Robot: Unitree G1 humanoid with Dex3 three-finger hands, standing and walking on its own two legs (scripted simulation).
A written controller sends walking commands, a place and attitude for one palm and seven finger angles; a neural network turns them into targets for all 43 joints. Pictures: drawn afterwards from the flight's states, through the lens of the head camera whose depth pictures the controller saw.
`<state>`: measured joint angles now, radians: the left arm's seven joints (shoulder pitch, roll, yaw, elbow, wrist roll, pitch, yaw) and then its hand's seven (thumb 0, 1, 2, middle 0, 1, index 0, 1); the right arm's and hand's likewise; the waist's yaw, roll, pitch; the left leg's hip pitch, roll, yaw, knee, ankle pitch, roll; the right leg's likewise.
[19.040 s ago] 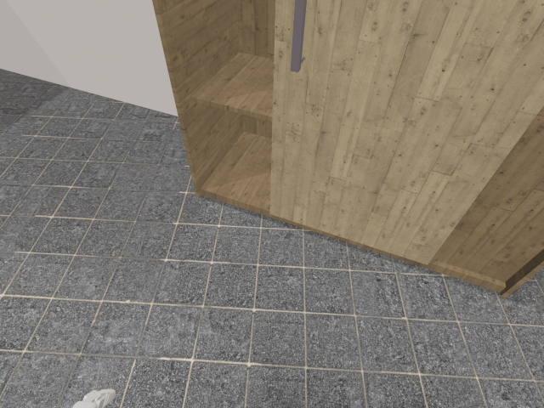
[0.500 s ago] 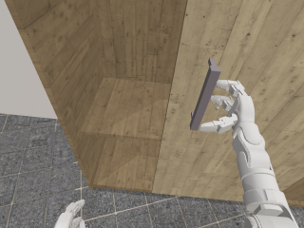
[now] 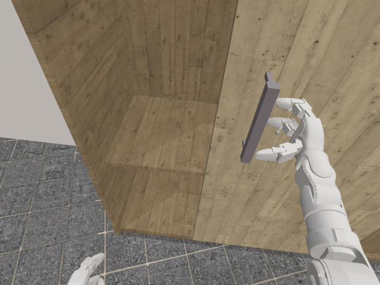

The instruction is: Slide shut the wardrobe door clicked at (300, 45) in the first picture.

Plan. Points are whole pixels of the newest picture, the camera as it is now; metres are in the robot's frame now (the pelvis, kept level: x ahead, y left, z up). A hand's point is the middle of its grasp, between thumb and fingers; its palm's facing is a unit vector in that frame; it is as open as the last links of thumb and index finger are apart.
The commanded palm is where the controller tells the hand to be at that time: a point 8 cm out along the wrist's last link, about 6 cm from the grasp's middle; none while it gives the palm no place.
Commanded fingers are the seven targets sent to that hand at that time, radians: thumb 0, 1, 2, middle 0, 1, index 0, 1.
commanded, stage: slide the fingers in behind the handle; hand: right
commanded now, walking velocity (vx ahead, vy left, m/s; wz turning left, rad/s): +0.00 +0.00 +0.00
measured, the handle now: (255, 121) +0.45 -0.10 +0.14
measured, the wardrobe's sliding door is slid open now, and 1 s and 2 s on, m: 0.38 0.38 0.38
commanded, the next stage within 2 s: grip the handle and tug to test in 1.60 s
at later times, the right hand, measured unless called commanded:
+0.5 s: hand (271, 133) +0.40 -0.13 +0.15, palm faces +0.02 +1.00 +0.01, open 14.0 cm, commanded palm +0.37 -0.18 +0.14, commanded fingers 0.00 0.50 -0.30 0.30 1.20 0.30 1.20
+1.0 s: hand (253, 132) +0.40 -0.09 +0.15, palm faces +0.00 +1.00 +0.01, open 14.0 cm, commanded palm +0.37 -0.15 +0.14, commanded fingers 0.00 0.50 -0.30 0.30 1.20 0.30 1.20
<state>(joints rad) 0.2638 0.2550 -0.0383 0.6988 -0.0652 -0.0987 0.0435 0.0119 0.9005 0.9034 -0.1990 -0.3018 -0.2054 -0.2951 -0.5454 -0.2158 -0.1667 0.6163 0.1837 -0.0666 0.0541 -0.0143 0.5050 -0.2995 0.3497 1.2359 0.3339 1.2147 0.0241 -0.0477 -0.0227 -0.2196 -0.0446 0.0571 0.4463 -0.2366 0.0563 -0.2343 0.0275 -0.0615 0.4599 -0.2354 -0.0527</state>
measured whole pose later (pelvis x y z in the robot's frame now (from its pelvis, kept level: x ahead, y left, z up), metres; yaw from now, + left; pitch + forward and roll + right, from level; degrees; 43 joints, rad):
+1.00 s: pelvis +0.01 +0.00 +0.00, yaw +0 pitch +0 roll +0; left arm 0.23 0.23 -0.04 0.69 -0.05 -0.07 0.03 0.01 0.90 0.90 -0.20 -0.30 -0.21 -0.30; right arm -0.49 -0.10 -0.03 0.44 0.16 0.04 -0.07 -0.01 0.51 -0.30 0.30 1.20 0.30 1.20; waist 0.01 -0.05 -0.02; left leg -0.19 -0.04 0.06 0.44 -0.25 0.05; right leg -0.20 0.04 -0.06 0.45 -0.24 -0.05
